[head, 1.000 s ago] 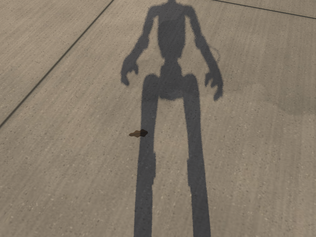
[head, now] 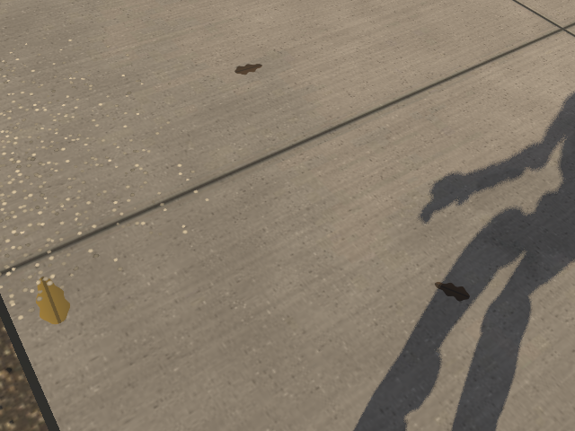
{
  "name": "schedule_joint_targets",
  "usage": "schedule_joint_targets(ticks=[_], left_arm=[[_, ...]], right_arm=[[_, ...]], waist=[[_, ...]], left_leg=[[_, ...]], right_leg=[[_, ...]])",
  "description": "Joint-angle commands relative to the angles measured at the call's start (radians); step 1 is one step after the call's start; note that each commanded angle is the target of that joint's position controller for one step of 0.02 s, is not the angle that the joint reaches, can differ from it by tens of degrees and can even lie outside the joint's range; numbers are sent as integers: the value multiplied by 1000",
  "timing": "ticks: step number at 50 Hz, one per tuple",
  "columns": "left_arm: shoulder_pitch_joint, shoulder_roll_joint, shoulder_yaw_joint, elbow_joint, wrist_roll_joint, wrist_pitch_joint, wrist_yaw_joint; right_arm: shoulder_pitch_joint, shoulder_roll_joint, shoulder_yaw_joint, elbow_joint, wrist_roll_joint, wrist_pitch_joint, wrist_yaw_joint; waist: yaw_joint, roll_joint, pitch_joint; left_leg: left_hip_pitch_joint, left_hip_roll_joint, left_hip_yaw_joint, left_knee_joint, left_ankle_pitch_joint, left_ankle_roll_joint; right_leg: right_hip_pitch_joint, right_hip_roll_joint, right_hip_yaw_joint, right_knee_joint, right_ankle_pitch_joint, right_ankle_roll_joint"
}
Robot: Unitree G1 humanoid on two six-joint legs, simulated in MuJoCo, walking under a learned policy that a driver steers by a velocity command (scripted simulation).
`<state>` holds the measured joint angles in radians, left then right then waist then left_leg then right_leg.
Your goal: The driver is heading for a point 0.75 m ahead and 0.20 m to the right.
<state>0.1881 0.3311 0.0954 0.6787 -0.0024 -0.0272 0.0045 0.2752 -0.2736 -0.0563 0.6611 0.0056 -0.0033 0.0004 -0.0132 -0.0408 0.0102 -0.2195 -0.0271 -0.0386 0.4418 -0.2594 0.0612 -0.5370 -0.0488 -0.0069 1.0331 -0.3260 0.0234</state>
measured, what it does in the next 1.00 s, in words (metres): walks ahead: right foot, then left foot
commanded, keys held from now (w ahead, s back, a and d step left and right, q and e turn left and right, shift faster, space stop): w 0.22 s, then no key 0.36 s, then w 0.36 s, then w+e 0.06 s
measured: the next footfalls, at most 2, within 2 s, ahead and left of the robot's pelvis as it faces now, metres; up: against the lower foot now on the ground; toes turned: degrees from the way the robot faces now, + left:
right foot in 0.34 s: +0.27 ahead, -0.15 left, +0.00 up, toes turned +1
left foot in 0.80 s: +0.28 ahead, +0.08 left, +0.00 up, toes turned +3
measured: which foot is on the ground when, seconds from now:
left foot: down 0.00-0.36, up 0.38-0.78, down 0.80-1.00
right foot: up 0.00-0.32, down 0.34-0.80, up 0.82-1.00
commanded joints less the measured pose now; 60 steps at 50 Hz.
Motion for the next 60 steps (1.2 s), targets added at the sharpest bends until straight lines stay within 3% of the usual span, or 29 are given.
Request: schedule_joint_targets(ticks=[1,7,11,14,16,17,18,19,20,21,22,23,25,29,31,33,36,39,40,41,42,43,44,47,51,53,57,59,60], left_arm=[[-83,72,15,-71,0,-45,-11],[-167,39,-9,-76,-12,-60,-24],[-219,36,-19,-94,-21,-72,-41],[-192,49,-16,-94,-10,-83,-51],[-67,78,1,-56,6,-87,-44],[20,116,13,-41,17,-89,-36],[132,195,22,-40,37,-87,-31],[170,207,23,-12,31,-71,-35],[163,140,7,-14,-1,-62,-38],[92,107,-7,-16,-4,-58,-37],[26,77,-20,-18,1,-55,-38],[-28,45,-33,-20,4,-54,-39],[-87,25,-42,-7,23,-58,-38],[-107,60,-35,28,20,-47,-28],[-69,110,-20,48,5,-30,-25],[-48,151,-9,59,-7,-16,-21],[-30,134,-15,74,-20,-15,-14],[-52,86,-32,75,-22,-13,-13],[-82,28,-51,60,-10,-20,-19],[-102,-39,-67,21,0,-39,-25],[-153,45,-51,5,-5,-54,-25],[-135,91,-33,11,-24,-63,-33],[-111,88,-33,28,-33,-66,-41],[-147,64,-35,30,-16,-69,-56],[-194,3,-58,22,-19,-55,-67],[-234,-4,-65,4,-23,-50,-69],[-272,22,-60,-27,-25,-45,-76],[-249,44,-49,-33,-20,-46,-82],[-197,66,-37,-25,-18,-45,-81]], right_arm=[[2,-155,-35,-48,-11,-37,-15],[60,-191,-41,0,2,-57,-12],[103,-198,-43,32,12,-53,-5],[101,-198,-43,48,8,-39,-7],[76,-190,-40,44,13,-30,-13],[84,-160,-29,40,6,-31,-16],[112,-104,-7,6,-28,-36,-20],[226,-66,4,27,-16,-43,-22],[190,-173,-23,44,5,-39,-22],[120,-186,-29,33,17,-31,-20],[85,-170,-26,31,7,-21,-24],[64,-156,-27,28,-4,-8,-28],[102,-102,-17,43,-4,14,-32],[62,-73,-3,33,-13,25,-43],[27,-103,-11,26,-4,28,-40],[-44,-121,-16,-3,2,20,-34],[-78,-103,-13,-9,5,-15,-22],[27,-96,-19,40,1,-46,-15],[105,-131,-29,54,3,-50,-21],[151,-229,-54,65,4,-49,-23],[202,-229,-59,65,4,-55,-16],[182,-183,-44,58,-4,-65,-15],[153,-157,-37,46,-5,-72,-14],[110,-147,-29,36,1,-70,-12],[100,-166,-36,40,-5,-70,-19],[120,-179,-41,54,-7,-75,-19],[138,-191,-51,86,7,-76,-16],[121,-202,-56,89,9,-69,-20],[113,-216,-60,86,6,-62,-25]], waist=[[-21,166,5],[-64,161,49],[-86,141,82],[-58,159,66],[19,153,-27],[60,128,-116],[77,-40,-278],[46,-277,-383],[78,-145,-323],[62,-90,-207],[37,-29,-149],[12,-16,-105],[-32,-67,-96],[-20,-84,-117],[13,-74,-109],[40,-92,-27],[37,-56,25],[-28,-18,-20],[-59,46,-47],[-42,272,-46],[-101,290,4],[-77,220,28],[-58,186,27],[-43,142,50],[-56,138,51],[-71,143,68],[-65,142,101],[-34,145,78],[-2,158,28]], left_leg=[[161,229,-284,-287,-127,150],[145,235,-213,-296,-10,150],[151,260,-210,-276,19,157],[177,256,-200,-184,284,126],[176,202,-154,-25,556,77],[125,148,-113,117,574,33],[-79,56,-69,399,259,-33],[-297,-68,-71,693,-403,-98],[-350,-36,-143,796,-403,-109],[-398,7,-112,812,-346,-107],[-382,50,-79,766,-288,-112],[-334,82,-70,695,-237,-118],[-178,93,-46,567,-162,-133],[-54,90,-18,299,-73,-142],[-52,78,8,263,-27,-129],[-129,76,21,254,-72,-101],[-150,81,27,151,-68,-57],[104,58,47,-9,17,-12],[220,147,-68,-52,-7,23],[317,291,-327,-144,-142,119],[338,407,-531,-230,-169,220],[345,406,-514,-223,-161,226],[357,365,-446,-225,-147,199],[316,303,-282,-273,96,153],[217,235,-60,-312,223,118],[179,232,1,-321,227,105],[225,290,53,-312,258,87],[277,302,94,-234,485,64],[294,296,121,-143,688,47]], right_leg=[[-204,-28,34,-75,177,6],[-128,-13,30,-364,289,30],[-95,-5,20,-454,267,8],[4,26,4,-515,233,-30],[213,68,-30,-584,300,-69],[391,15,10,-592,449,-106],[693,-199,241,-525,747,-197],[848,-384,544,-590,803,-356],[767,-346,523,-642,671,-339],[671,-306,393,-651,632,-299],[571,-258,317,-671,645,-274],[471,-223,254,-694,658,-259],[329,-165,162,-733,684,-250],[301,-154,114,-738,651,-261],[300,-168,163,-790,265,-267],[287,-198,257,-860,-114,-268],[317,-215,297,-859,-181,-257],[222,-134,209,-748,-133,-199],[133,-76,138,-605,-92,-152],[-68,80,-48,-355,-113,-78],[-222,77,-14,-167,-269,-59],[-290,28,45,-46,-254,-68],[-314,-1,56,-7,-179,-78],[-300,-41,34,-67,16,-57],[-167,-21,-9,-256,225,-5],[-104,-6,-16,-354,297,-7],[-76,3,-7,-434,304,-56],[-29,29,-32,-451,244,-96],[54,63,-62,-447,214,-117]])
